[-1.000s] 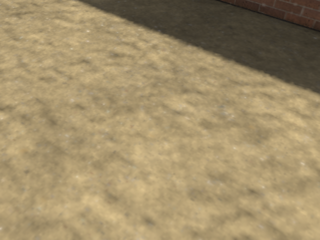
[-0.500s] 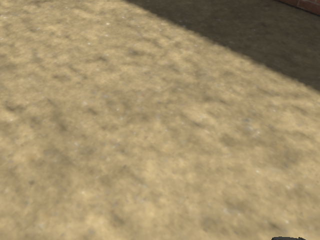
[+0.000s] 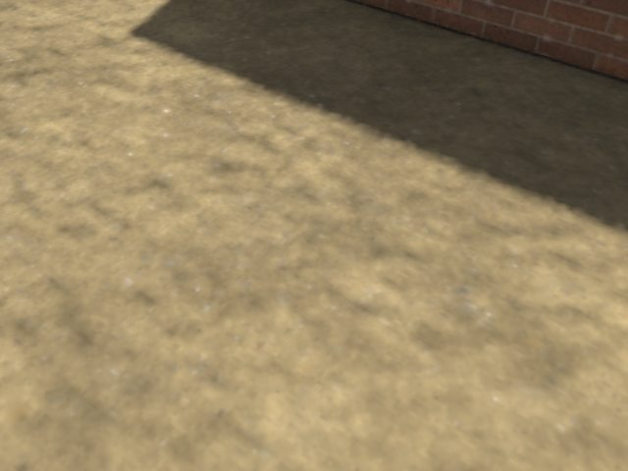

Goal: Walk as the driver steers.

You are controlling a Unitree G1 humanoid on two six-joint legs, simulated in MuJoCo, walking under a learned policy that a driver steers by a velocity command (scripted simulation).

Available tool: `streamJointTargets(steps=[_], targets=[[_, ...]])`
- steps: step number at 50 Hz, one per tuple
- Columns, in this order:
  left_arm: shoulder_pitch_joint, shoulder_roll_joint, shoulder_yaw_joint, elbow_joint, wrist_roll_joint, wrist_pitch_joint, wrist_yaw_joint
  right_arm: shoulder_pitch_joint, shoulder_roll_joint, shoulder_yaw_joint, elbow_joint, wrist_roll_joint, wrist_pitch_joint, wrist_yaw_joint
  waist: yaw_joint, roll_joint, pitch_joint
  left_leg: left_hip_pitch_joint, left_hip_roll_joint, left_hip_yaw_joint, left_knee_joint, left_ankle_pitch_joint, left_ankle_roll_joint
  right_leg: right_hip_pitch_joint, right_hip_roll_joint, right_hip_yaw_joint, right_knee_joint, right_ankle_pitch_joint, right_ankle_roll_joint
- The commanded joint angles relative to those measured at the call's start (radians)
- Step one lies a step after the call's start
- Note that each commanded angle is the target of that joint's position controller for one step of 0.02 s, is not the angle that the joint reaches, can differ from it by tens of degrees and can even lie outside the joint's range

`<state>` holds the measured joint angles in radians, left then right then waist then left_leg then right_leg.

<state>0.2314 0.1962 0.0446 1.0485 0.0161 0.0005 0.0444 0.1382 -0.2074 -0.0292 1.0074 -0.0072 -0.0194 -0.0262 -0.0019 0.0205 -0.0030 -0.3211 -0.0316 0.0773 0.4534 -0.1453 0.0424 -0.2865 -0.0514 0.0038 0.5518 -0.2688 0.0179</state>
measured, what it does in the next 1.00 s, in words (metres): shifts its weight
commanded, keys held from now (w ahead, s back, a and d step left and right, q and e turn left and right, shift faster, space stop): no key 0.68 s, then w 0.32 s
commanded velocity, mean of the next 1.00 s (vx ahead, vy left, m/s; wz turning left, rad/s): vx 0.08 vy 0.00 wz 0.00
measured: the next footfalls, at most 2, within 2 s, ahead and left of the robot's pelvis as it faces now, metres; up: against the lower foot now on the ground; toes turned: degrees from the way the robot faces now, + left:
right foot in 1.40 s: +0.51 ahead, -0.11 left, +0.00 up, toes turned +3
left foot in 1.86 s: +0.41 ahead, +0.12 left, +0.00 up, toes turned +24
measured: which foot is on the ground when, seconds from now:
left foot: down 0.00-1.00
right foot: down 0.00-1.00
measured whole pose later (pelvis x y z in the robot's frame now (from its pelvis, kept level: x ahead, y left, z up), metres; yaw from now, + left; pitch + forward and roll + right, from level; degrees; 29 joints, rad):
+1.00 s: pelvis +0.12 +0.01 -0.02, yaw +0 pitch +1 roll +1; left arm 0.42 0.21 0.06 1.10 -0.03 -0.08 0.02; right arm 0.23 -0.20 -0.06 1.09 0.03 -0.11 0.01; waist 0.00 -0.05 -0.01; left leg -0.27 -0.03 0.08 0.66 -0.40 0.08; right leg -0.18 -0.05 0.01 0.69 -0.46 0.00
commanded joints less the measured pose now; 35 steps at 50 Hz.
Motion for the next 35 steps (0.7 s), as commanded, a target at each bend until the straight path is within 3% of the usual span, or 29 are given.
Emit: streamJointTargets(steps=[1,5,9,15,34,35], targets=[[-0.017,0.105,0.018,-0.018,-0.005,-0.03,-0.001,0.029,-0.094,-0.02,-0.022,-0.008,-0.003,-0.011,-0.031,-0.154,0.055,0.122,0.058,-0.065,-0.045,-0.12,0.005,-0.141,-0.041,0.066,-0.24,-0.212,-0.039],[0.033,0.101,0.017,0.0,-0.013,-0.042,-0.003,0.022,-0.085,-0.018,-0.005,0.0,-0.007,-0.003,-0.004,-0.06,0.022,0.094,0.07,-0.073,-0.042,-0.047,0.019,-0.028,-0.023,0.04,-0.175,-0.021,-0.043],[0.057,0.1,0.014,0.009,-0.014,-0.041,-0.005,0.023,-0.089,-0.019,0.009,0.006,-0.009,0.0,0.007,-0.031,-0.022,0.125,0.074,-0.071,-0.011,0.092,0.019,0.029,-0.015,0.024,-0.135,0.127,-0.049],[0.06,0.091,0.011,0.016,-0.016,-0.03,-0.007,0.036,-0.095,-0.019,0.032,0.01,0.002,-0.004,0.006,-0.018,-0.024,0.15,0.077,-0.072,0.016,0.172,0.018,0.052,-0.005,0.009,-0.116,0.211,-0.048],[0.054,0.076,0.006,0.037,-0.014,-0.015,0.0,0.013,-0.092,-0.025,0.071,0.011,0.018,-0.012,0.001,-0.026,0.021,0.16,0.078,-0.075,0.001,0.127,0.009,0.059,0.01,-0.009,-0.14,0.15,-0.038],[0.078,0.072,0.006,0.05,-0.016,-0.014,0.0,0.032,-0.086,-0.025,0.084,0.012,0.02,-0.012,0.003,-0.027,0.0,0.166,0.064,-0.06,0.005,0.008,0.012,0.067,0.021,-0.021,-0.142,0.037,-0.044]])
